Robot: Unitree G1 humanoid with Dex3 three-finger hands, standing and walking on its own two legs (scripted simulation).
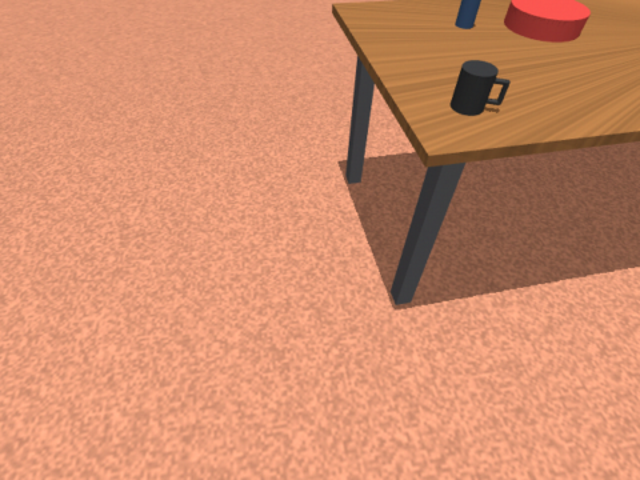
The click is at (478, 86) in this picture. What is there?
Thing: mug
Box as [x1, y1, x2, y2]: [450, 60, 509, 115]
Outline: 479,60 470,60 462,64 450,103 451,107 459,113 474,115 480,113 486,103 500,104 508,86 509,80 495,77 497,73 497,69 495,66 490,63
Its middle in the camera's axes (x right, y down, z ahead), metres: +0.38 -0.34 +0.90
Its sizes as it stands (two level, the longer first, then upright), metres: 0.113 0.079 0.097
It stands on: a support 0.76 m high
